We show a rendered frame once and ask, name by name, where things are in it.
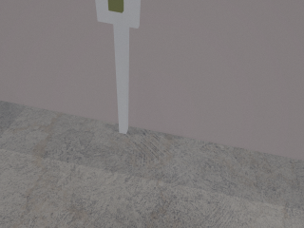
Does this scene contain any button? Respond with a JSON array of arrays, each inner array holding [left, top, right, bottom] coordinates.
[[107, 0, 124, 13]]

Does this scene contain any panel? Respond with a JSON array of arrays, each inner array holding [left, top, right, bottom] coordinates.
[[95, 0, 141, 134]]

